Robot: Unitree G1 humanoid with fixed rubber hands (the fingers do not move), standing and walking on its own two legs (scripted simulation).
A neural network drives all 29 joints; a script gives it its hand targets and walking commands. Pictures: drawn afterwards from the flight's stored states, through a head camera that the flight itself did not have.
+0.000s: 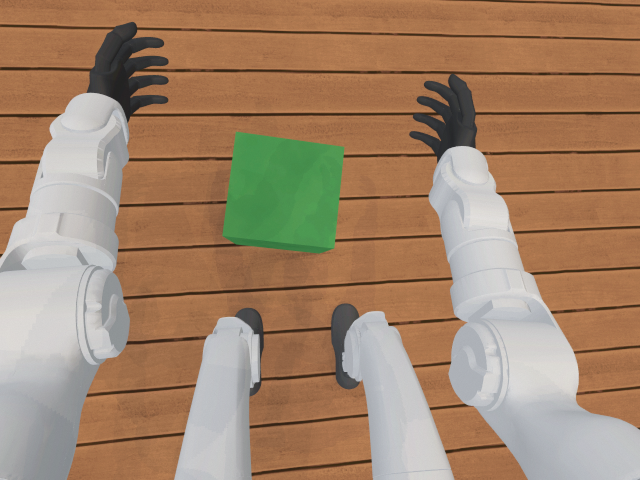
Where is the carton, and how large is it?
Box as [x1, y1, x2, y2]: [222, 132, 343, 253]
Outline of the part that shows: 236,132 222,235 236,244 318,253 333,248 343,147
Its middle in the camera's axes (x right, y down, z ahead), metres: -0.08 -0.08 +0.85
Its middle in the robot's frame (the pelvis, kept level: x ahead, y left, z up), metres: +0.48 +0.02 -0.51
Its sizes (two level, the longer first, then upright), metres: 0.210 0.200 0.250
